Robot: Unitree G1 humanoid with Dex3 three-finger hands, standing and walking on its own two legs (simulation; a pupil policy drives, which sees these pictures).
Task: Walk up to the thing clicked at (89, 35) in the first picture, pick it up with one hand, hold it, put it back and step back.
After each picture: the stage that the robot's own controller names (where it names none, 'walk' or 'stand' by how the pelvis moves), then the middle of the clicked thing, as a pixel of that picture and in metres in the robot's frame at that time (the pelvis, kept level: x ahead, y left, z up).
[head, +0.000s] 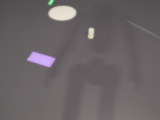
stand; (91, 33) +1.58 -0.13 -0.72
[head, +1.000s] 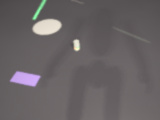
walk; (76, 45) +1.44 +0.17 -0.69
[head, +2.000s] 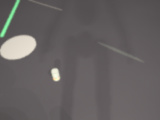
walk; (55, 74) +0.89 +0.32 -0.71
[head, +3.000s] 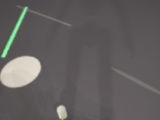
walk; (62, 112) +0.54 +0.21 -0.72
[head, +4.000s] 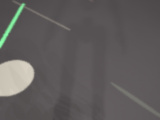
stand; out of the picture +0.37 +0.17 -0.70
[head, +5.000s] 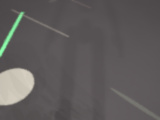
stand; out of the picture +0.36 +0.16 -0.72
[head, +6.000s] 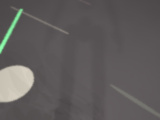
stand; out of the picture +0.37 +0.17 -0.72
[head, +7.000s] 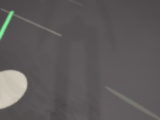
stand; out of the picture +0.32 +0.18 -0.72
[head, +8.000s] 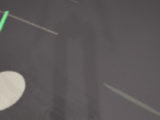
stand; out of the picture +0.32 +0.20 -0.72
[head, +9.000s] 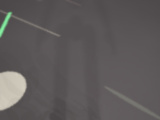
stand; out of the picture +0.32 +0.19 -0.73
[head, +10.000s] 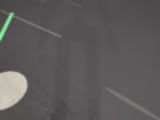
stand; out of the picture +0.33 +0.18 -0.73
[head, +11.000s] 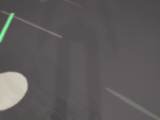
stand; out of the picture +0.32 +0.18 -0.73
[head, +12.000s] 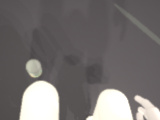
go down; (34, 68) +0.40 +0.21 -0.38
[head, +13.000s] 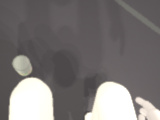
go down; (23, 66) +0.40 +0.24 -0.31
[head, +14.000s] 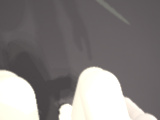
close in; out of the picture +0.38 +0.27 -0.22
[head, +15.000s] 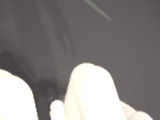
close; out of the picture +0.38 +0.28 -0.21
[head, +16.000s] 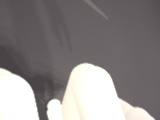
lift; out of the picture +0.36 +0.27 -0.22
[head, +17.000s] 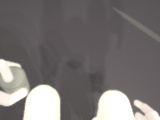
lift; (15, 83) +0.30 +0.22 -0.05
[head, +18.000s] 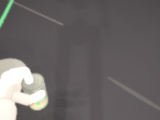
hold; (35, 92) +0.32 +0.16 +0.01
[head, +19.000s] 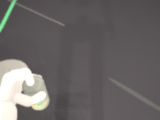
hold; (36, 93) +0.32 +0.16 +0.00
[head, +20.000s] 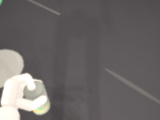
crouch; (37, 98) +0.31 +0.15 -0.05
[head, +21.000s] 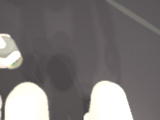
lower; (8, 53) +0.43 +0.22 -0.11
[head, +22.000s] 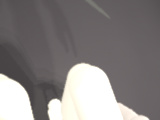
lower; out of the picture +0.39 +0.29 -0.22
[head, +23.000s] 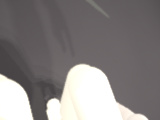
lower; out of the picture +0.39 +0.30 -0.23
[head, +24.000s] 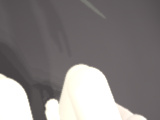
lower; out of the picture +0.38 +0.30 -0.23
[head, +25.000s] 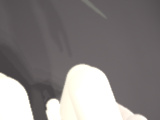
lower; out of the picture +0.38 +0.30 -0.22
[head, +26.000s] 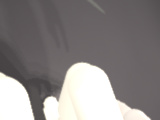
open; out of the picture +0.37 +0.28 -0.22
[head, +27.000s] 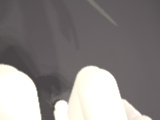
stand; out of the picture +0.36 +0.27 -0.22
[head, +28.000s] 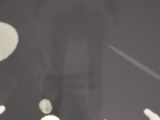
stand; (45, 106) +0.36 +0.19 -0.55
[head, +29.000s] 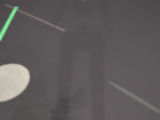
stand; out of the picture +0.34 +0.18 -0.66
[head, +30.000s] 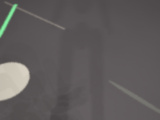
stand; out of the picture +0.33 +0.17 -0.67
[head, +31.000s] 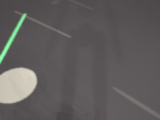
stand; out of the picture +0.36 +0.17 -0.72
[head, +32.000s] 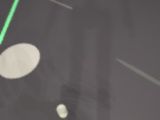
walk; (62, 111) +0.42 +0.20 -0.70
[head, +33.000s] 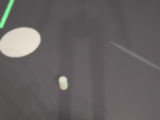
walk; (63, 83) +0.67 +0.14 -0.70
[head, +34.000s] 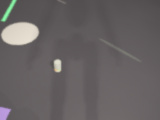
stand; (57, 65) +0.97 +0.18 -0.71
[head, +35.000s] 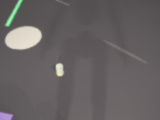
stand; (59, 69) +0.93 +0.19 -0.71
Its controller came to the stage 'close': yes
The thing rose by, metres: 0.71
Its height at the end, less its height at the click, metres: +0.00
